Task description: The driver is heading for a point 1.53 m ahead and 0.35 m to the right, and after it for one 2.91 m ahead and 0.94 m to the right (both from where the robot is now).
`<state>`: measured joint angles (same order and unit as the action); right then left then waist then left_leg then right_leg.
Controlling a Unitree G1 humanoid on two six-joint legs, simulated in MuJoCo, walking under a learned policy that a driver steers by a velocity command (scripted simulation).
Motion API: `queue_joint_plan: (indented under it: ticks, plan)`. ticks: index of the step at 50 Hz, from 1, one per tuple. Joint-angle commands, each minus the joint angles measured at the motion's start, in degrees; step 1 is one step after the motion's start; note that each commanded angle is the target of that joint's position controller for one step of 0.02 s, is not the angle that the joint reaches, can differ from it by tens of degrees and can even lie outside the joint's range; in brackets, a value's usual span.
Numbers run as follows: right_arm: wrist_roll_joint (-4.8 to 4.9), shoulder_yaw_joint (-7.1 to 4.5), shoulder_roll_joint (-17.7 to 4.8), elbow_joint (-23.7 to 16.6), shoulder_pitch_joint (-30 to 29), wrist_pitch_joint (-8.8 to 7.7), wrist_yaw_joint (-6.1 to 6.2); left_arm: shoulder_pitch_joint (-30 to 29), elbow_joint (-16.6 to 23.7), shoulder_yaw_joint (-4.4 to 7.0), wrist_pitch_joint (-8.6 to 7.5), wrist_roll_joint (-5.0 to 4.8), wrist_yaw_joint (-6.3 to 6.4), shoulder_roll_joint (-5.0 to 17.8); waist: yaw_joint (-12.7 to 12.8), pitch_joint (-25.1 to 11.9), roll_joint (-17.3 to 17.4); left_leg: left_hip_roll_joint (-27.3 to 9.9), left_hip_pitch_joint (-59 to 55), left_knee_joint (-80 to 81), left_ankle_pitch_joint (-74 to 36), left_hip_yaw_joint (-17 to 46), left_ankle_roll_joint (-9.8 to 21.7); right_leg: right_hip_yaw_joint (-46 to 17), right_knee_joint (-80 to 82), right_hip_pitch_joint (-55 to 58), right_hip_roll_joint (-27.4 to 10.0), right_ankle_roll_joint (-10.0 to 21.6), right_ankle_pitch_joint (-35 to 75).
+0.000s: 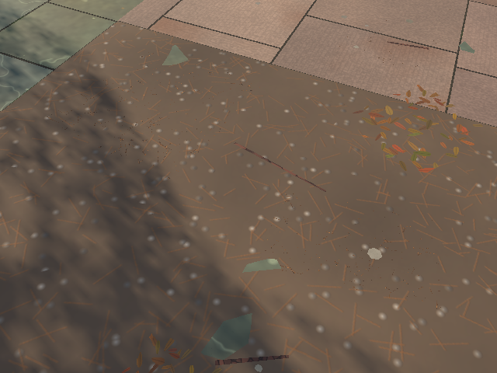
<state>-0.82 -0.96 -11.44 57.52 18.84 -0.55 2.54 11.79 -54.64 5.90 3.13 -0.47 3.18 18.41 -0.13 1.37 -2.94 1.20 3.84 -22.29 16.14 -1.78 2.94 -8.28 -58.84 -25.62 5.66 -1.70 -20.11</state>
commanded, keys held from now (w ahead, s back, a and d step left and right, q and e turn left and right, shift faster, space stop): shift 1.00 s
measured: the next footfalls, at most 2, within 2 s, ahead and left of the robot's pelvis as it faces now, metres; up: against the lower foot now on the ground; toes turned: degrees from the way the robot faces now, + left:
right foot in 0.14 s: +0.01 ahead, -0.14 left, +0.00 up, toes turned +3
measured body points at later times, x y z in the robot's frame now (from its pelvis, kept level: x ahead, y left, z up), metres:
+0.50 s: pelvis -0.03 -0.03 +0.00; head -0.02 -0.03 +0.45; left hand +0.03 +0.23 -0.15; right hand +0.02 -0.29 -0.15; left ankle -0.05 +0.09 -0.74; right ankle -0.03 -0.15 -0.74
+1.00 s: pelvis -0.02 -0.04 +0.00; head -0.01 -0.04 +0.45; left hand +0.03 +0.21 -0.15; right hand -0.03 -0.28 -0.16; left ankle -0.05 +0.09 -0.74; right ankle -0.03 -0.15 -0.74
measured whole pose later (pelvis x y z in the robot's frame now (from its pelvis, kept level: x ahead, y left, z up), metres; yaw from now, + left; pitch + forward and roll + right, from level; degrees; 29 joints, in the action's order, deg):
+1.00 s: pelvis -0.02 -0.04 +0.00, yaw +0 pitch -1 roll +0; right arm -0.2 -1.9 -10.3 63.9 15.7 -0.5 3.5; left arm 10.0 -62.5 1.3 0.8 -0.4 2.2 12.2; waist 0.0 2.2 -0.4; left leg -1.5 7.9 -23.7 15.3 -0.9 -1.5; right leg -2.5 -25.6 -11.1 1.8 1.3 -13.9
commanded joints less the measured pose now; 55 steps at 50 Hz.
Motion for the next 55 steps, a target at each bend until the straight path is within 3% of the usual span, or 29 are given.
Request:
queue_joint_plan:
  ticks: [1, 3, 4, 5, 6, 7, 8, 9, 10, 12, 17, 28, 55]
  plan:
    - [1.15, 0.65, -3.92, -3.79, -6.85, -1.56, 0.88, -2.89, 1.93, -0.54, -1.05, -0.08, -0.55, 0.53, 1.13, 5.18, 10.48, -10.99, 1.90, 8.99, -0.04, 10.11, 5.98, -0.23, 8.93, -1.29, -4.86, -2.35, 0.25]
    - [0.98, -0.14, -7.77, -2.96, -4.27, -0.62, 0.91, -7.27, 3.19, -1.83, -1.71, -0.06, -1.40, -0.90, -2.06, 5.04, 10.97, -11.15, 0.34, 7.30, -3.03, 11.11, 5.64, 5.38, 22.21, 2.55, -7.13, -3.29, -1.07]
    - [0.87, -0.71, -9.65, -2.58, -3.20, -0.19, 0.72, -7.14, 3.22, -2.06, -1.92, -0.17, -1.69, -0.57, -2.53, 4.87, 11.16, -11.76, 1.00, 5.95, -7.60, 11.95, 5.98, 7.05, 27.50, 5.44, -6.73, -3.14, -2.26]
    - [1.22, -1.12, -10.64, -2.14, -2.86, 0.12, 0.40, -4.85, 2.43, -2.16, -2.07, -0.04, -1.87, 0.05, -1.28, 4.94, 9.99, -11.41, 2.35, 4.20, -12.23, 11.59, 5.33, 8.12, 36.13, 9.65, -6.56, -2.35, 2.86]
    - [1.58, -1.50, -11.09, -1.48, -0.97, -0.12, -0.08, -2.48, 1.23, -2.00, -1.98, 0.35, -1.83, 1.73, -0.90, 4.52, 8.01, -10.53, 3.57, 3.28, -17.83, 11.05, 4.24, 7.43, 41.53, 14.07, -6.58, -1.33, 11.42]
    - [1.18, -1.74, -10.98, -1.42, -0.05, -0.88, -0.57, 0.40, 0.19, -1.51, -1.78, 0.64, -1.37, 4.78, -1.06, 2.10, 4.29, -8.91, 4.74, 1.84, -21.85, 9.37, 2.67, 3.78, 39.60, 18.82, -8.77, 0.07, 24.57]
    - [0.52, -2.06, -10.51, -1.77, 1.65, -1.69, -1.32, 1.97, -0.79, -1.16, -1.44, 0.20, -0.80, 7.53, -3.44, -1.12, -1.61, -5.36, 4.94, 2.63, -22.72, 6.64, 0.98, 3.43, 33.79, 21.48, -9.30, 2.35, 33.95]
    - [0.74, -1.87, -8.80, -2.14, -1.37, -1.80, -1.36, 2.90, -2.07, -1.76, -1.41, -0.13, -0.83, 4.28, -1.42, -2.99, -2.16, -3.37, 2.47, 3.14, -19.43, 3.98, -0.72, 4.13, 33.29, 19.55, -8.31, 3.81, 29.66]
    - [0.85, -1.86, -8.34, -2.73, -4.95, -1.56, -1.22, 2.58, -2.33, -2.45, -1.67, 0.16, -0.93, 1.72, -0.25, -2.48, 0.29, -2.83, 1.23, 1.84, -19.08, 2.92, -1.68, 3.54, 34.27, 18.30, -8.42, 4.10, 28.14]
    - [0.78, -1.82, -6.77, -2.62, -6.67, -0.38, -0.64, 1.05, -2.63, -2.51, -2.18, 0.59, -0.73, 2.05, -0.24, -2.64, 1.61, -2.48, 0.72, 1.17, -17.80, 2.38, -1.83, 3.45, 35.44, 17.32, -8.20, 3.99, 26.09]
    - [0.42, -2.00, -6.33, -1.15, -6.65, 0.79, -0.10, -0.34, -3.84, -2.91, -2.60, 0.44, -0.23, 1.23, -0.20, 0.12, 2.13, -1.94, 2.92, 2.69, -9.39, 1.79, -2.58, 3.53, 36.93, 15.13, -7.70, 4.05, 18.19]
    - [0.42, -1.88, -6.14, 2.36, -4.19, 0.13, 0.50, -1.93, -5.26, -3.46, -2.95, 0.44, -0.58, 0.78, 0.20, 1.35, 1.79, -2.20, 4.84, 2.53, -6.45, 1.53, -3.75, 2.68, 38.77, 13.74, -7.43, 4.91, 11.19]
    - [0.74, -1.91, -3.86, 6.09, 1.11, -0.20, 1.21, -0.06, -6.43, -3.60, -2.68, 0.06, -0.80, -0.35, 0.13, 0.50, 3.11, -2.86, 4.86, 1.39, -9.81, 1.30, -4.13, 3.36, 37.32, 14.58, -6.45, 5.76, 18.19]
